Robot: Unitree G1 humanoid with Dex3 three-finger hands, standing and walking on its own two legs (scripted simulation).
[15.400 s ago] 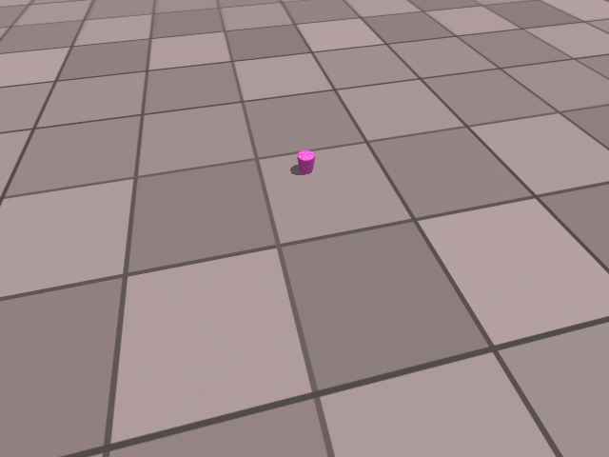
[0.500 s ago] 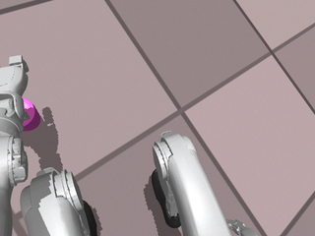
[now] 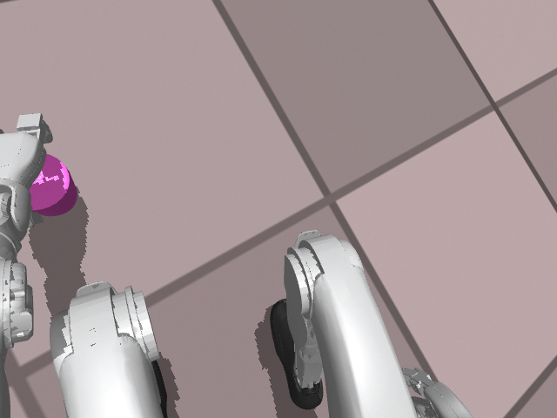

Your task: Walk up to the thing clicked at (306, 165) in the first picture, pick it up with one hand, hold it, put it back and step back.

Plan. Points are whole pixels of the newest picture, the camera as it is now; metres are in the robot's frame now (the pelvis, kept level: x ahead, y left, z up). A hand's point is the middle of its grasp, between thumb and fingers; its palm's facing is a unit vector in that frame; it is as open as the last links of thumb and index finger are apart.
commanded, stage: rest palm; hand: left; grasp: from above
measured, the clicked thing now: (45, 189) +0.49 +0.27 -0.27
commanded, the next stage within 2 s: close in 0.80 s
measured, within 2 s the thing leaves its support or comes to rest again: neither
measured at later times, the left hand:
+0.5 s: hand (36, 189) +0.48 +0.27 -0.23, palm faces -0.45 -0.11 -0.88, open 14.0 cm
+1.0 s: hand (37, 191) +0.48 +0.27 -0.24, palm faces -0.45 -0.12 -0.89, open 13.9 cm
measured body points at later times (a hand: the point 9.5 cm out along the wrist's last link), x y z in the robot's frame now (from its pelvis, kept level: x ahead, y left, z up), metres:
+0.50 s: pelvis +0.00 +0.01 -0.01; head +0.28 +0.09 +0.33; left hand +0.50 +0.27 -0.18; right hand +0.00 -0.25 -0.09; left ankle +0.07 +0.14 -0.28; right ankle +0.10 -0.14 -0.28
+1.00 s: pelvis +0.00 +0.01 -0.02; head +0.27 +0.10 +0.33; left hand +0.50 +0.27 -0.19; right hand +0.02 -0.25 -0.08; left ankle +0.07 +0.14 -0.28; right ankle +0.10 -0.14 -0.28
